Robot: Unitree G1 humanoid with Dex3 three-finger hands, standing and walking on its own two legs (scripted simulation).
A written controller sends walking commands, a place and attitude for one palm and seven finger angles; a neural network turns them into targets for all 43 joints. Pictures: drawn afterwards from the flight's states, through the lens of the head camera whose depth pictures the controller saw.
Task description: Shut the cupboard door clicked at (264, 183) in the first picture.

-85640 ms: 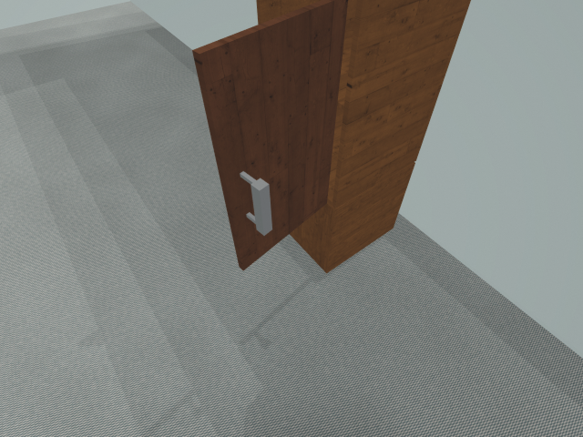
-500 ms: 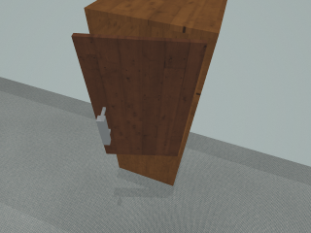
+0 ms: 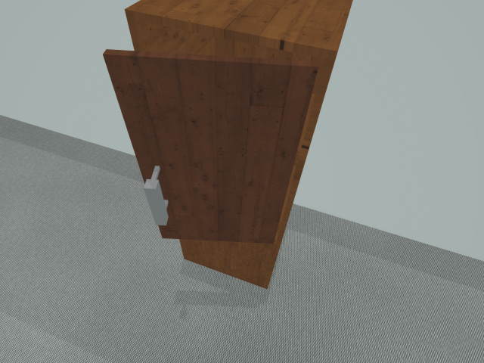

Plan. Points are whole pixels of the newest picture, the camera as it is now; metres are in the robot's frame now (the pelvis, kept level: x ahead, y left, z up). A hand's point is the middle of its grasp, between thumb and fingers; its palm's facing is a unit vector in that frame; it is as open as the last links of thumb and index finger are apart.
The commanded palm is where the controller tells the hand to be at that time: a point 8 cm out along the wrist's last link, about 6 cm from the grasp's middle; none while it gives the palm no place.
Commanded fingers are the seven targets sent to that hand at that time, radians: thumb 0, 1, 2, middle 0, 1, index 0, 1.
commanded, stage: come to a stop and stand still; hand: left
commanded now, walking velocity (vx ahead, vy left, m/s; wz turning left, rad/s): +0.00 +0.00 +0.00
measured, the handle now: (159, 196) +0.48 +0.23 -0.09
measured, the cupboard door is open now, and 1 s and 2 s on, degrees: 18 18 18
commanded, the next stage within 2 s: look again from close up in 0.06 s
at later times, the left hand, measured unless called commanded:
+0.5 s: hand out of the picture +0.04 +0.23 -0.16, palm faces +0.05 -0.95 -0.30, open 7.3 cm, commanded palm none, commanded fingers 0.00 0.90 0.90 -0.20 -0.30 -0.20 -0.30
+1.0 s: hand out of the picture -0.06 +0.21 -0.18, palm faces +0.03 -0.98 -0.20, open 7.3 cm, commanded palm none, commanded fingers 0.00 0.90 0.90 -0.20 -0.30 -0.20 -0.30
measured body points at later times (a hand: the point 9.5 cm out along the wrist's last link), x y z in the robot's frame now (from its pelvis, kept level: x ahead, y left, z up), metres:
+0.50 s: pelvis -0.03 +0.01 -0.01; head -0.06 +0.00 +0.44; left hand +0.03 +0.28 -0.14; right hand +0.04 -0.24 -0.15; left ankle -0.04 +0.13 -0.74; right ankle -0.01 -0.12 -0.74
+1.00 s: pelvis -0.05 +0.03 +0.00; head -0.05 +0.03 +0.45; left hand -0.06 +0.26 -0.16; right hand -0.05 -0.21 -0.16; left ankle -0.05 +0.13 -0.74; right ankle -0.02 -0.12 -0.74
